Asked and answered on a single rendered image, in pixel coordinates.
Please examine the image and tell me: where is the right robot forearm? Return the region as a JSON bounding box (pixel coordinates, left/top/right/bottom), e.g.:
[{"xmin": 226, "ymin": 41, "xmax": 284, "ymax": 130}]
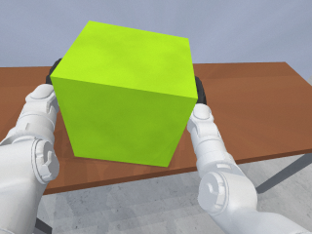
[{"xmin": 186, "ymin": 103, "xmax": 245, "ymax": 178}]

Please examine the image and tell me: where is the carton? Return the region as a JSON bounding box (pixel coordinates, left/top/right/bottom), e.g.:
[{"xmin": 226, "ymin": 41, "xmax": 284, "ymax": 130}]
[{"xmin": 50, "ymin": 20, "xmax": 198, "ymax": 168}]

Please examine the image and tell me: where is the robot left upper arm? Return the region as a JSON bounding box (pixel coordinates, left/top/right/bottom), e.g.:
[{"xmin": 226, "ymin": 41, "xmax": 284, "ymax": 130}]
[{"xmin": 0, "ymin": 138, "xmax": 59, "ymax": 234}]

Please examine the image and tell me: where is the table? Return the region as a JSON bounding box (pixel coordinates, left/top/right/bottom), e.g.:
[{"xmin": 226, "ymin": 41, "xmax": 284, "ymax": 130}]
[{"xmin": 0, "ymin": 61, "xmax": 312, "ymax": 234}]

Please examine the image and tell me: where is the robot right upper arm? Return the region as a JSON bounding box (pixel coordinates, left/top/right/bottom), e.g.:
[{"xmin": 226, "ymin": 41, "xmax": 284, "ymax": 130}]
[{"xmin": 197, "ymin": 170, "xmax": 312, "ymax": 234}]

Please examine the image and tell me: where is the robot right hand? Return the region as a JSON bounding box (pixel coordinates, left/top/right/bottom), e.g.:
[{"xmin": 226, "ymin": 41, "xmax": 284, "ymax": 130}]
[{"xmin": 194, "ymin": 76, "xmax": 207, "ymax": 105}]

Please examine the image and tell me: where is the robot left hand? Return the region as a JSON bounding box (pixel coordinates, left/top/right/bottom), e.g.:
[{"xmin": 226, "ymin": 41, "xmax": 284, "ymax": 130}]
[{"xmin": 45, "ymin": 58, "xmax": 62, "ymax": 86}]

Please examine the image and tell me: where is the left robot forearm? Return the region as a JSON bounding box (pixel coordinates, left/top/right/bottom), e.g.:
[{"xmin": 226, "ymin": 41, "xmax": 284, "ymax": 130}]
[{"xmin": 0, "ymin": 84, "xmax": 59, "ymax": 147}]

